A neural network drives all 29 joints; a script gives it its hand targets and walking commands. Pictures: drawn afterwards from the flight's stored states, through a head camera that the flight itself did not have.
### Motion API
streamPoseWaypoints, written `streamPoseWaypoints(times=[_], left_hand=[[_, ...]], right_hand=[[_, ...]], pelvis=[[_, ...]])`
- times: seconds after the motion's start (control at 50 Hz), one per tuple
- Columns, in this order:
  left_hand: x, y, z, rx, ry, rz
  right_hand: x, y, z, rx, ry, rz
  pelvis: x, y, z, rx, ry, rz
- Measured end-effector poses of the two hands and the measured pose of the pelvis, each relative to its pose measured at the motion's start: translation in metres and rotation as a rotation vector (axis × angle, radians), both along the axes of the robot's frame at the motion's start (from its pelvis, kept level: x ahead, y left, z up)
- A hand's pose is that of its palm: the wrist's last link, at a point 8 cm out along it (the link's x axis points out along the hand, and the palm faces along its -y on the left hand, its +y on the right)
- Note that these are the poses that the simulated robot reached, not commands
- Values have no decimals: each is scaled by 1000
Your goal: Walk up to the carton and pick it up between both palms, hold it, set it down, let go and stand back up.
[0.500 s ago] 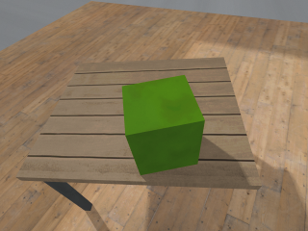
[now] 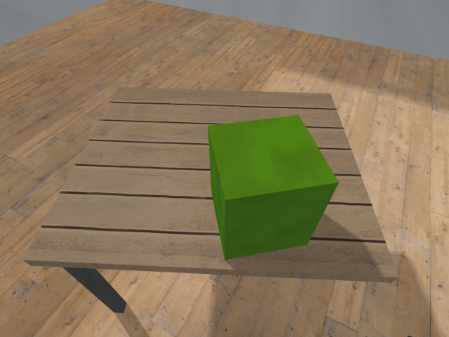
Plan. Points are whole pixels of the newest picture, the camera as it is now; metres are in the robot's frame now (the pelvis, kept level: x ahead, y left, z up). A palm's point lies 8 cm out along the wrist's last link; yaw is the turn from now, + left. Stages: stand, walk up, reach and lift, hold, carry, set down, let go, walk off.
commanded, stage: walk up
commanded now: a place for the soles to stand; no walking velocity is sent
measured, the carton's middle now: (260, 189) +0.46 -0.05 -0.04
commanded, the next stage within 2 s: none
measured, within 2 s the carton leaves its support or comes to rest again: neither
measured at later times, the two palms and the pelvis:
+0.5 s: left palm out of the picture +0.10 +0.28 -0.06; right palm out of the picture +0.12 -0.37 -0.10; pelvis +0.02 -0.05 +0.00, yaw -2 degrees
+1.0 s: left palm out of the picture +0.14 +0.30 -0.09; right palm out of the picture +0.13 -0.34 -0.08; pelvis +0.04 -0.01 +0.00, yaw -3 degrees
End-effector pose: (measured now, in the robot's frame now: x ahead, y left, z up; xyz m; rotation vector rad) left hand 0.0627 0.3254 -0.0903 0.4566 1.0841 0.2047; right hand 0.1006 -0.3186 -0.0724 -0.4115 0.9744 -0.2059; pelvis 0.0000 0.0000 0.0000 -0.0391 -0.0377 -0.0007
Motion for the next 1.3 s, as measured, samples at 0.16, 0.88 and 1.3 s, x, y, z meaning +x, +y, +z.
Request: streamPoseWaypoints(times=[0.16, 0.88, 1.3], left_hand=[[3, -13, 4, 21, 13, 2], [78, -16, -2, -18, -45, -71], [87, -22, 13, 2, -100, -84]], right_hand=[[4, -14, -8, 19, 5, -2], [25, -10, -2, 0, 1, -56], [28, -9, -12, 41, -13, -45]], pelvis=[[4, -15, -1, 20, 4, -1], [37, -3, -2, 21, 16, -60], [28, -10, -1, 54, 5, -42]])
